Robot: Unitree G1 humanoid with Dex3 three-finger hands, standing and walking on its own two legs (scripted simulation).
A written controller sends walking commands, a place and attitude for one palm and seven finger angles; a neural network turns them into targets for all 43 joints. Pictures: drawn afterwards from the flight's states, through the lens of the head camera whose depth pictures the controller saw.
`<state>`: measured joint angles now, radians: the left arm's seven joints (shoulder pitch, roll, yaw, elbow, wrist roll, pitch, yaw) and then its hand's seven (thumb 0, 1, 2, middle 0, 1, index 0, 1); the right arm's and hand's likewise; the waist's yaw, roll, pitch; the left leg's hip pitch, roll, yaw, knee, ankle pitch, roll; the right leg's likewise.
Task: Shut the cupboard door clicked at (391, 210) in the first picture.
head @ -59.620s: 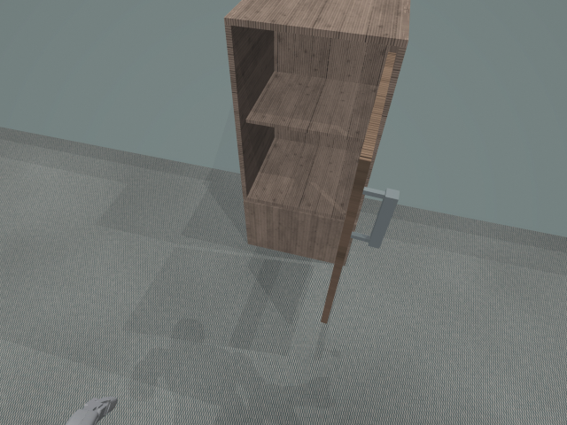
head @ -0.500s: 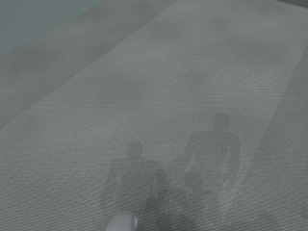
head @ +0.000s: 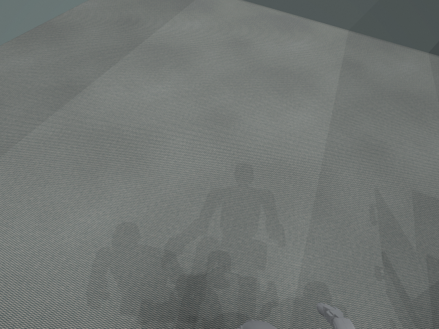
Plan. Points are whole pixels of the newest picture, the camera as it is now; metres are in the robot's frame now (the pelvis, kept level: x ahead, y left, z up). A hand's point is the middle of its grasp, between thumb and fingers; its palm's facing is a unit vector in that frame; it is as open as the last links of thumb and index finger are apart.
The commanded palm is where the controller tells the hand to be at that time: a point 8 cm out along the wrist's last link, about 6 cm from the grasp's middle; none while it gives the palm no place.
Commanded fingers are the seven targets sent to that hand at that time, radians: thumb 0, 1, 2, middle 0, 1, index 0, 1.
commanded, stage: turn to face it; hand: left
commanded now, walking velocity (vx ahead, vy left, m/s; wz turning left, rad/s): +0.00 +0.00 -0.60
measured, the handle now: out of the picture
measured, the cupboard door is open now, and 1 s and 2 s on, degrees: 32 32 32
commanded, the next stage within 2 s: none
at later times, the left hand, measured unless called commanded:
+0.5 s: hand (177, 304) +0.18 +0.10 -0.14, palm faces -0.34 -0.90 -0.28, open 7.4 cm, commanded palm none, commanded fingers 0.00 0.90 0.90 -0.20 -0.30 -0.20 -0.30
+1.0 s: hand (162, 297) +0.19 +0.13 -0.18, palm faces -0.50 -0.84 -0.22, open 7.4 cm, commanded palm none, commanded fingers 0.00 0.90 0.90 -0.20 -0.30 -0.20 -0.30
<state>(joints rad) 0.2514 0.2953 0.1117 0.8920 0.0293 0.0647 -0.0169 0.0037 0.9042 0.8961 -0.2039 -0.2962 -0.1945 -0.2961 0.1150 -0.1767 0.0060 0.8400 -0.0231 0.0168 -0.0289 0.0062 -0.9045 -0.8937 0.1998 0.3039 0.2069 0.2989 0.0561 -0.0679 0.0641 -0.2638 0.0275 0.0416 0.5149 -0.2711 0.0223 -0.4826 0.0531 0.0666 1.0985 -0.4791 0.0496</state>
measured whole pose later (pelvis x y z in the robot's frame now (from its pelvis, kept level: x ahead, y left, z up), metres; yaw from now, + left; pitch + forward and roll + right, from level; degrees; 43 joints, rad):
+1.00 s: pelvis +0.04 -0.03 +0.00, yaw -36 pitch +2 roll -1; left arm 0.24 0.27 0.10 0.91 0.03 0.08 -0.02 0.00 0.90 0.90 -0.20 -0.30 -0.20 -0.30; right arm 0.13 -0.19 0.00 0.84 -0.03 0.01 -0.03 0.01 -0.90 -0.89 0.20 0.30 0.21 0.30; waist 0.05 -0.05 0.08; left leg -0.27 0.06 0.09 0.52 -0.28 0.01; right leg -0.47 0.03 0.03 1.12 -0.50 0.05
